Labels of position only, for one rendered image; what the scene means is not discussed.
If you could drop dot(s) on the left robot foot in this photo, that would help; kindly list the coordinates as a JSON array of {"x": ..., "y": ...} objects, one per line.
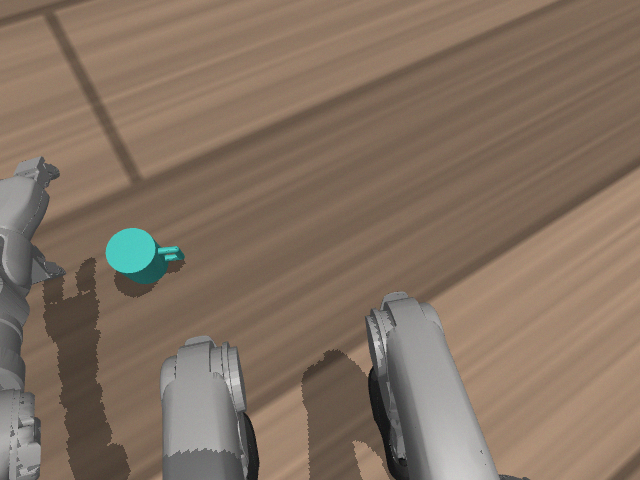
[{"x": 253, "y": 465}]

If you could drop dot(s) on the left robot hand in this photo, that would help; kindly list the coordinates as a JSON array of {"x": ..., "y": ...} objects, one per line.
[{"x": 23, "y": 204}]

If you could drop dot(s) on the left robot arm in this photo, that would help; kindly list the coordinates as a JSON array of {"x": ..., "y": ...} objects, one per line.
[{"x": 20, "y": 430}]

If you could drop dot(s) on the mug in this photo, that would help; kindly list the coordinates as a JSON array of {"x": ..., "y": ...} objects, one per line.
[{"x": 135, "y": 254}]

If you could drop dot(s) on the right robot foot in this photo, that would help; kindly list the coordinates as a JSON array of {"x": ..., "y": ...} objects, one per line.
[{"x": 397, "y": 467}]

